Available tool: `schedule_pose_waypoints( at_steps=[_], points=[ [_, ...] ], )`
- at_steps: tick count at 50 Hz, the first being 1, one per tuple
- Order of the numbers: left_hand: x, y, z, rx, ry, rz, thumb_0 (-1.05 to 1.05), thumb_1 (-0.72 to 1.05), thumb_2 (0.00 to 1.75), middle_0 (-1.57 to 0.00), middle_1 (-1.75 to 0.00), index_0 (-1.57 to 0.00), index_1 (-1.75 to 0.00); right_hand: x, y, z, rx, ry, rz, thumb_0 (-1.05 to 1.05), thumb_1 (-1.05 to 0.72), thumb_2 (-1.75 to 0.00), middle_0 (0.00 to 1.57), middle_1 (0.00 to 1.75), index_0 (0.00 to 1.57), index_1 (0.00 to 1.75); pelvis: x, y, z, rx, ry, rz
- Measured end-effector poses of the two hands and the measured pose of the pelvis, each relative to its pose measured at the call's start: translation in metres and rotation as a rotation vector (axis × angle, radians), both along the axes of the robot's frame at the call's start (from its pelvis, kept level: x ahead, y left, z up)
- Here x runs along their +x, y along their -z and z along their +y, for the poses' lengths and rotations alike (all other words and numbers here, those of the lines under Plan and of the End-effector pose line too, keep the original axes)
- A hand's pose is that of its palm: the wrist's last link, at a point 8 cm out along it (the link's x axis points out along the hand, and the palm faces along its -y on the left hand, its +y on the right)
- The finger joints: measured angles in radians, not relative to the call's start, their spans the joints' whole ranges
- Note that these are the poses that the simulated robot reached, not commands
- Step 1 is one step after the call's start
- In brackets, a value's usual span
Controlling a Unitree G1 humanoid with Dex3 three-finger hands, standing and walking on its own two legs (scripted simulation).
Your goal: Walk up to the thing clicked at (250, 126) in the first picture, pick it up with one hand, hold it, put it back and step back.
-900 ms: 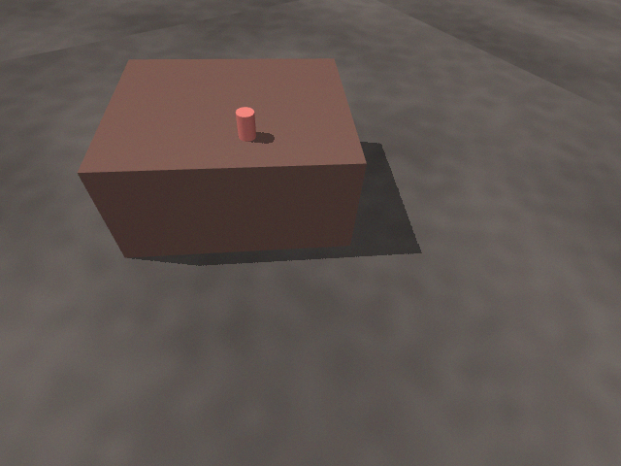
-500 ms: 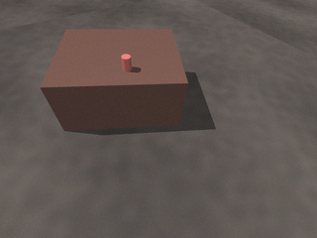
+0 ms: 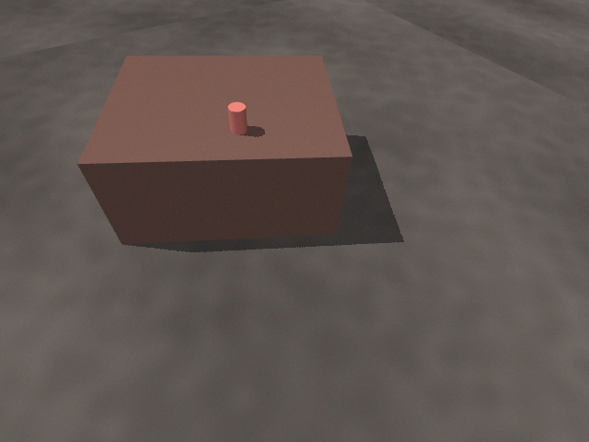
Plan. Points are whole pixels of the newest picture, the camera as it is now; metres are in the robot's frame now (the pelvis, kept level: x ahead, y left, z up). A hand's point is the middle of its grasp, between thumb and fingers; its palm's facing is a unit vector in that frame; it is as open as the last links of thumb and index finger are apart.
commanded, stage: stand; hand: left
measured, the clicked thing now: (237, 118) +1.19 +0.18 -0.28
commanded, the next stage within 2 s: walk up in 0.22 s
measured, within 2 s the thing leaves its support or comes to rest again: neither
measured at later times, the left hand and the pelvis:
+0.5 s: hand out of the picture +0.11 +0.25 -0.15, palm faces -0.01 -0.92 -0.39, open 7.4 cm; pelvis +0.05 -0.04 -0.02, yaw +1 degrees
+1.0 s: hand (162, 383) +0.24 +0.22 -0.18, palm faces +0.05 -0.95 -0.31, open 7.4 cm; pelvis +0.24 -0.05 -0.03, yaw +5 degrees
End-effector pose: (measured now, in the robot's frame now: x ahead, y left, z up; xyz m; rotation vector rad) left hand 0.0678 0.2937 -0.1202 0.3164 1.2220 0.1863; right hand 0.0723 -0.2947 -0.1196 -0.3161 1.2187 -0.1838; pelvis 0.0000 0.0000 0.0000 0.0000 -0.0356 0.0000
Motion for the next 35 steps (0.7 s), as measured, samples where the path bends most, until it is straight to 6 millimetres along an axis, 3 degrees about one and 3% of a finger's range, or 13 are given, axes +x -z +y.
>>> schedule_pose_waypoints(
  at_steps=[14,19,24,28,35],
  points=[
    [-0.001,0.000,0.003,-0.015,-0.010,-0.014,0.01,0.90,0.89,-0.20,-0.30,-0.21,-0.30,-0.002,-0.001,-0.005,0.006,0.000,-0.013,0.01,-0.91,-0.90,0.20,0.30,0.20,0.30,0.005,0.002,-0.002,0.002,-0.008,0.005],
    [0.009,0.000,0.011,0.015,-0.011,-0.023,0.01,0.90,0.89,-0.20,-0.30,-0.21,-0.30,-0.006,-0.001,-0.029,-0.016,0.011,-0.022,0.01,-0.90,-0.90,0.20,0.30,0.20,0.30,0.017,0.010,-0.014,0.022,-0.001,0.013],
    [0.033,-0.009,-0.001,0.051,0.010,-0.040,0.01,0.90,0.89,-0.20,-0.30,-0.20,-0.30,-0.003,0.005,-0.068,-0.036,0.033,0.019,0.01,-0.90,-0.90,0.20,0.30,0.20,0.30,0.040,0.015,-0.038,0.020,0.000,-0.001],
    [0.039,-0.013,-0.013,0.073,-0.029,-0.085,0.01,0.90,0.89,-0.20,-0.30,-0.21,-0.30,0.026,0.009,-0.086,-0.051,0.006,0.054,0.01,-0.91,-0.90,0.20,0.30,0.20,0.30,0.065,0.018,-0.053,-0.003,-0.036,-0.006],
    [0.043,-0.014,-0.033,0.041,-0.103,-0.026,0.01,0.90,0.89,-0.20,-0.30,-0.21,-0.30,0.121,-0.006,-0.084,-0.024,-0.106,-0.024,0.01,-0.91,-0.90,0.20,0.30,0.20,0.30,0.114,0.008,-0.061,-0.016,-0.065,-0.012]
  ],
)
